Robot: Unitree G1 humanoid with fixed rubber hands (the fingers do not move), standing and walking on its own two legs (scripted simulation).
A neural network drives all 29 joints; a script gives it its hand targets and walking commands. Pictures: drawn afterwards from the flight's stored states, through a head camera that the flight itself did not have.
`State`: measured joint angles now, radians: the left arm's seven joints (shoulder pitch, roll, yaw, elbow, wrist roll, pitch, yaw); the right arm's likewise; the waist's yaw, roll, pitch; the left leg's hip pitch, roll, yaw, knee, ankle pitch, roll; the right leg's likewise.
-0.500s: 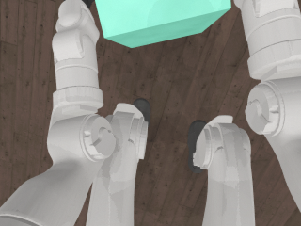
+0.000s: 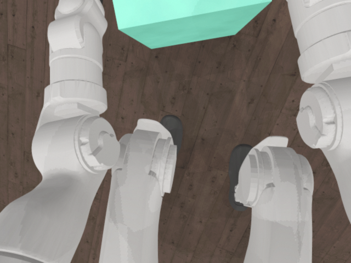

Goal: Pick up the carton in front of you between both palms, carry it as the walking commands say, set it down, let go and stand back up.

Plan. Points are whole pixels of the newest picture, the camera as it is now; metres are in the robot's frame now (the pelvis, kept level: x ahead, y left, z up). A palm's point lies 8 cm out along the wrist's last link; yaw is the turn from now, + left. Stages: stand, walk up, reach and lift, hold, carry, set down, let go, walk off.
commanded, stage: set down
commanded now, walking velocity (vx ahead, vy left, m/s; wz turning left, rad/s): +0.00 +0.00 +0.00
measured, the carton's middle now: out of the picture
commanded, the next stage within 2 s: none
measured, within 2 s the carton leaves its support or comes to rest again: rests again in 0.22 s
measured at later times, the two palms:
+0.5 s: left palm out of the picture +0.52 +0.25 -0.17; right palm out of the picture +0.59 -0.05 -0.18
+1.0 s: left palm (88, 6) +0.50 +0.26 -0.19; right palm out of the picture +0.60 -0.12 -0.19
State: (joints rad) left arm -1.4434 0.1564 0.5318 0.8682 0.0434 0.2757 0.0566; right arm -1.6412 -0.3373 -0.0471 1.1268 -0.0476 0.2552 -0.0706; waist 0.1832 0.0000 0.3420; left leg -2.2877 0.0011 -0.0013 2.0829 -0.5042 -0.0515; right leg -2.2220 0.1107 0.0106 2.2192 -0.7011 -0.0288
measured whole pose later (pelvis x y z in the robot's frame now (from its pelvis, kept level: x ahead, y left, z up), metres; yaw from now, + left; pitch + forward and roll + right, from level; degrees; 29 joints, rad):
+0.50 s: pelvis -0.01 +0.00 -0.01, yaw +1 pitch +36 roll +5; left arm -1.47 0.26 0.59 0.98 0.05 0.23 -0.01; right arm -1.67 -0.26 -0.19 1.07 -0.19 0.25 0.04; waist 0.14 0.03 0.45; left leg -2.25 0.00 0.01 2.13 -0.51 -0.05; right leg -2.19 0.11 0.02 2.28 -0.71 -0.03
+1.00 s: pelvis -0.01 +0.01 -0.01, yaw +0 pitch +35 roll +5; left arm -1.52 0.28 0.47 1.13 -0.09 0.08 0.10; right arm -1.74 -0.54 0.19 1.19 0.19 0.17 -0.02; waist 0.16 0.01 0.51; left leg -2.23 0.02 0.03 2.12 -0.50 -0.03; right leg -2.17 0.12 0.04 2.27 -0.70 -0.01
